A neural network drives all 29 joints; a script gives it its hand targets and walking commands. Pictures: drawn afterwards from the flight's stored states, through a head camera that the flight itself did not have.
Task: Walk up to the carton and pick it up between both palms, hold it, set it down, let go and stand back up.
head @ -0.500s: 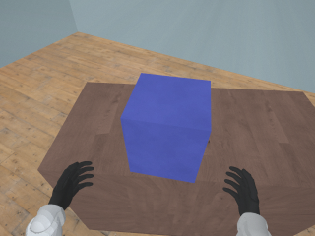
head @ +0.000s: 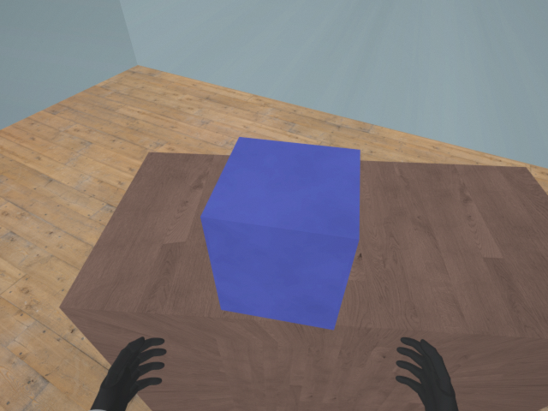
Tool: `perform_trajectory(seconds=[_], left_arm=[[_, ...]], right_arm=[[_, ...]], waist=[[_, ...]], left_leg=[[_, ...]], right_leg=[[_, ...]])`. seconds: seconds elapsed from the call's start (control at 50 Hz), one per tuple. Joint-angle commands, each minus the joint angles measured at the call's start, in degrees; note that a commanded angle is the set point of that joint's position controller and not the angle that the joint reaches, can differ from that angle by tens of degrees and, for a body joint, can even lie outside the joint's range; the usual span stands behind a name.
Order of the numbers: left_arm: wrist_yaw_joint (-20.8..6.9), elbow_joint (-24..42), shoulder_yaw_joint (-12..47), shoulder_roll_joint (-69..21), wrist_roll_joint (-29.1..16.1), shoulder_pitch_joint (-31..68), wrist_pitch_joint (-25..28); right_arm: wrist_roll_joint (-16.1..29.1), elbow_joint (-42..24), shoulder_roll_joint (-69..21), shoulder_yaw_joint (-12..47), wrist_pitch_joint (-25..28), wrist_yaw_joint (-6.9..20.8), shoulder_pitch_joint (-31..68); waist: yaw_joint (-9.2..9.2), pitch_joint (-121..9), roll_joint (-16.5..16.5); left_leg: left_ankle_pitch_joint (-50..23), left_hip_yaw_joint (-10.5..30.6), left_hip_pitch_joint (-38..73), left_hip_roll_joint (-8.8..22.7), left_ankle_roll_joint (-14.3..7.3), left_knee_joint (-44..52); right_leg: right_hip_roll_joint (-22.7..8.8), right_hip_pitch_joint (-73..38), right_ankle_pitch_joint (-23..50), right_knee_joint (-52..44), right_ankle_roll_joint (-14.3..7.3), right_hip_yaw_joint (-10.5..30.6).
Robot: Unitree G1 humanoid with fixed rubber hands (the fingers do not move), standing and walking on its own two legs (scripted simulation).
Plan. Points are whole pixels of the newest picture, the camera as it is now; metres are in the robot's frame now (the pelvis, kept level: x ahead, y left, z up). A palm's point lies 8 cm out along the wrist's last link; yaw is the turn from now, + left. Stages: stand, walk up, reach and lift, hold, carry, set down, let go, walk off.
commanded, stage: set down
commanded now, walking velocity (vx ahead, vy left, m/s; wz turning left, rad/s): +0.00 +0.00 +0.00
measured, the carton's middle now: (286, 234) +0.43 +0.02 +0.03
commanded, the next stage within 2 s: let go in 1.00 s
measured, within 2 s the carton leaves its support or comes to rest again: neither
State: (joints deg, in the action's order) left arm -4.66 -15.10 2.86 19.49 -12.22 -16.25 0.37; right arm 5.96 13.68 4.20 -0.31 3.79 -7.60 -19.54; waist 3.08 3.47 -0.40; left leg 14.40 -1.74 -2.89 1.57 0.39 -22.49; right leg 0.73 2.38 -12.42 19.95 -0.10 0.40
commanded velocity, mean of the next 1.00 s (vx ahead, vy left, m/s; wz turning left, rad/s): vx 0.00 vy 0.00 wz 0.00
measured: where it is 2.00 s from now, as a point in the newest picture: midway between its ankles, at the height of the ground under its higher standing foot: outside the picture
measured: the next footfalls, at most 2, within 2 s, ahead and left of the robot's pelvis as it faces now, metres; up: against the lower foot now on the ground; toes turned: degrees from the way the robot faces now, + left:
none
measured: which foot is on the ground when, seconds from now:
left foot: down 0.00-1.00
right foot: down 0.00-1.00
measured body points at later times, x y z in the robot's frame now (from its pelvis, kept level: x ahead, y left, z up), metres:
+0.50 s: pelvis +0.00 -0.02 +0.00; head +0.00 -0.01 +0.45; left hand +0.16 +0.23 -0.08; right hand +0.16 -0.23 -0.08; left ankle -0.02 +0.12 -0.75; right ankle -0.01 -0.12 -0.75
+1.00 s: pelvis -0.01 -0.02 +0.00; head -0.01 -0.01 +0.45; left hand +0.16 +0.21 -0.09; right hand +0.16 -0.24 -0.09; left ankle -0.02 +0.12 -0.75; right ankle -0.01 -0.12 -0.75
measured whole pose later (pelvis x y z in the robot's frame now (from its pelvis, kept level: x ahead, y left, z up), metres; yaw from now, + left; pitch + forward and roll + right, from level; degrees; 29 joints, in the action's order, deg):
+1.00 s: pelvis -0.01 -0.02 +0.00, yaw +0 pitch -5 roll +0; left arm 1.2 -29.9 0.9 11.9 -0.5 -10.8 -7.5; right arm -1.6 43.7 9.9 -2.6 12.2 1.6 -9.8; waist 0.8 4.4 0.9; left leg 13.7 -1.7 -4.1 2.4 1.6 -22.4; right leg 1.5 4.8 -12.9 22.3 -1.2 0.3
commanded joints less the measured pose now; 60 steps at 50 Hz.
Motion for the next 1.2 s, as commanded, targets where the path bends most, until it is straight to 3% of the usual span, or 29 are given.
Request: perform_trajectory(seconds=[0.0, 0.06, 0.14, 0.22, 0.28, 0.36, 0.52, 0.62, 0.66, 0.74, 0.86, 1.18], left_arm=[[0.5, 8.2, -4.3, 7.9, 0.9, 6.6, 2.6], [0.8, 6.3, -4.9, 7.6, 2.4, 6.3, 2.1], [1.0, 3.3, -4.1, 5.8, 4.4, 5.7, 0.6], [1.4, 2.9, -4.5, 6.0, 5.1, 5.9, 0.2], [1.7, -1.2, -4.6, 4.8, 6.9, 6.0, -1.0], [2.3, -1.8, -4.6, 4.7, 6.7, 7.8, -1.6], [4.0, -6.0, -4.4, 1.7, 10.0, 7.9, -4.5], [5.4, -4.0, -4.7, 1.3, 10.6, 8.5, -4.8], [5.4, -3.6, -4.1, 0.3, 10.1, 9.0, -4.7], [5.8, -4.6, -4.7, -0.1, 11.3, 9.3, -5.4], [6.5, -6.6, -4.1, -1.2, 11.9, 9.7, -5.9], [6.4, -6.1, -3.9, -1.5, 11.2, 11.2, -6.5]], right_arm=[[-0.7, -6.8, 3.4, -1.3, 4.1, 0.8, 5.1], [-1.2, -4.0, 3.7, -0.8, 4.7, 1.4, 5.7], [-2.9, 1.8, 4.7, -1.8, 5.8, 2.0, 6.0], [-2.9, 4.0, 5.5, -1.8, 7.2, 2.7, 6.7], [-4.3, 9.3, 6.7, -2.1, 7.3, 3.5, 7.6], [-5.5, 9.9, 7.0, -2.5, 8.5, 4.4, 9.5], [-6.4, 17.8, 8.7, -2.5, 8.9, 6.5, 11.6], [-6.4, 19.3, 9.8, -3.0, 10.2, 7.6, 11.9], [-6.9, 18.2, 10.0, -3.4, 10.4, 7.6, 12.7], [-6.8, 19.7, 10.5, -3.0, 10.4, 8.3, 13.3], [-7.5, 23.2, 11.8, -4.2, 10.7, 8.8, 13.7], [-7.5, 21.3, 12.8, -4.7, 9.8, 9.4, 14.2]], waist=[[0.06, -3.7, -2.0], [0.3, -3.5, -2.5], [-1.13, -4.0, -2.7], [-1.25, -4.3, -2.5], [-1.62, -3.0, -2.0], [-1.52, -3.6, 1.0], [-1.93, -3.3, -1.2], [-2.2, -6.2, -0.7], [-2.71, -5.2, 1.1], [-1.69, -5.5, 0.3], [-2.43, -4.9, -0.4], [-2.23, -6.0, 0.8]], left_leg=[[-17.1, -0.5, -1.6, 0.3, 0.9, 3.5], [-16.2, -0.7, -1.0, 0.0, 0.6, 3.7], [-16.9, -1.1, 0.1, -0.2, 1.3, 3.3], [-17.7, -1.4, 0.5, -0.5, 1.3, 3.2], [-15.4, -1.3, 1.0, -0.7, 1.2, 3.3], [-12.9, -1.9, -0.2, -0.9, 0.5, 3.5], [-13.2, -2.8, 0.4, -1.0, 1.1, 3.6], [-16.0, -2.6, 1.9, -1.2, 1.5, 2.5], [-14.7, -2.8, 0.8, -1.3, 1.1, 2.5], [-14.4, -2.8, 1.1, -1.4, 1.2, 2.7], [-15.0, -2.9, 1.3, -1.1, 1.5, 2.2], [-12.0, -3.3, -1.2, -1.3, 1.1, 1.9]], right_leg=[[-0.6, -0.9, 9.4, -2.9, -2.1, 1.3], [-1.1, -0.6, 8.6, -3.3, -1.9, 1.4], [-0.8, 0.2, 10.4, -3.3, -1.8, 0.5], [-0.8, 0.3, 11.6, -3.1, -1.6, 0.2], [-1.2, 2.0, 10.5, -3.3, -1.1, 0.2], [-1.3, 1.9, 9.5, -3.0, -0.5, 0.2], [-0.9, 2.0, 10.4, -2.7, -0.8, -0.4], [-0.4, 1.7, 13.5, -1.8, -0.4, -1.1], [-0.6, 1.7, 13.3, -1.9, -0.1, -0.7], [-0.4, 2.7, 11.9, -1.9, 0.0, -1.0], [0.3, 4.0, 11.5, -1.7, -0.7, -1.7], [0.5, 4.5, 8.8, -1.0, -0.3, -1.5]])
